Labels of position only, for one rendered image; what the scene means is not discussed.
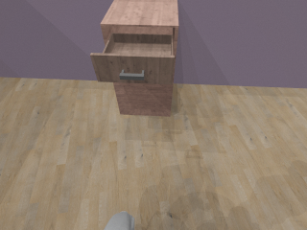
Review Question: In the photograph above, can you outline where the robot left thigh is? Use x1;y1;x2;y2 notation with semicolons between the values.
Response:
104;213;135;230

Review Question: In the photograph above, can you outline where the handle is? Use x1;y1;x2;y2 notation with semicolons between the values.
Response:
119;69;145;81

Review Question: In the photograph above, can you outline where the drawer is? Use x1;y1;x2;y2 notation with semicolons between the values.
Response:
90;33;175;84

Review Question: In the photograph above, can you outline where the cabinet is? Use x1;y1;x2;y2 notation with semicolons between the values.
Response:
100;0;179;117

